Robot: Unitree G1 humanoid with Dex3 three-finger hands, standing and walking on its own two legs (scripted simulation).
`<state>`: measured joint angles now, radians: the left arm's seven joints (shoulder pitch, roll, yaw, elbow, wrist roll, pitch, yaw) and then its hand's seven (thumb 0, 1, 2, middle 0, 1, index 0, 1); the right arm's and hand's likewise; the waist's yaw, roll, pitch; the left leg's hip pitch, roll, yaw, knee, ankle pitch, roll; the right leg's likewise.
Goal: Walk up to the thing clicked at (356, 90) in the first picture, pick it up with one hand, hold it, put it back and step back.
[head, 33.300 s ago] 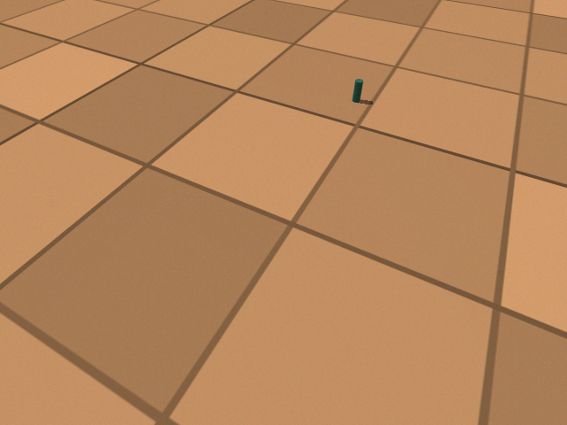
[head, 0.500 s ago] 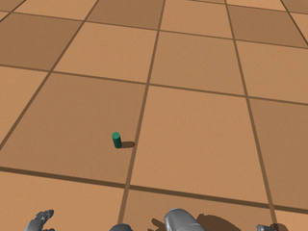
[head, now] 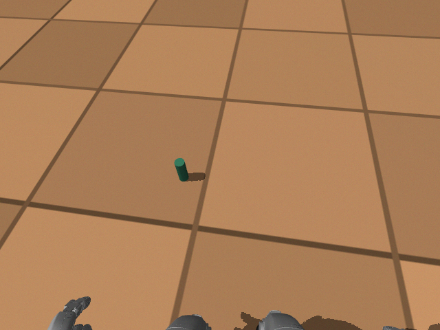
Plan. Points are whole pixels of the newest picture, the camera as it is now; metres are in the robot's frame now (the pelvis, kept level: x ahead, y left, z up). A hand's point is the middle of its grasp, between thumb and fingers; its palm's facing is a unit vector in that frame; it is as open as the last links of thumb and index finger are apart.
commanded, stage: step back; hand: left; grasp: from the side
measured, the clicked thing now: (181, 170) +0.86 +0.27 -0.68
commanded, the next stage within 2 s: stand in 1.50 s
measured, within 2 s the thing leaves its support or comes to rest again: neither
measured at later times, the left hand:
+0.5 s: hand out of the picture -0.12 +0.24 -0.13, palm faces -0.01 -0.90 -0.44, open 7.4 cm
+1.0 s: hand out of the picture -0.12 +0.26 -0.14, palm faces +0.02 -0.91 -0.41, open 7.4 cm
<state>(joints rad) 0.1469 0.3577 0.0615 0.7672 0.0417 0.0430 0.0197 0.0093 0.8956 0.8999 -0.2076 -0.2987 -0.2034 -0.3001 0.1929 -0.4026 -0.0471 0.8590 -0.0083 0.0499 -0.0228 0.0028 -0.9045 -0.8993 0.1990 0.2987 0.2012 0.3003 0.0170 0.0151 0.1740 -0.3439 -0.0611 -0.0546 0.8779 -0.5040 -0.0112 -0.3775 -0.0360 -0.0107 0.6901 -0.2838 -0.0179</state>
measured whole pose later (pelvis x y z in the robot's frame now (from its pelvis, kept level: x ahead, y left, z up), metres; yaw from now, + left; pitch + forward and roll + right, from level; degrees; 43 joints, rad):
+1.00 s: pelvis -0.18 -0.03 +0.00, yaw +2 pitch -3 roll -1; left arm 0.23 0.39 0.07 0.98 0.04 -0.04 -0.02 0.01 0.90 0.90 -0.20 -0.30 -0.20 -0.30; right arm 0.25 -0.39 -0.06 0.98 -0.03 0.02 0.02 0.00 -0.90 -0.90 0.20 0.30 0.20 0.30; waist -0.01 0.04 0.07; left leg -0.24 0.04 -0.06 0.74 -0.45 0.01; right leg -0.31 0.02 -0.04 0.64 -0.26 -0.03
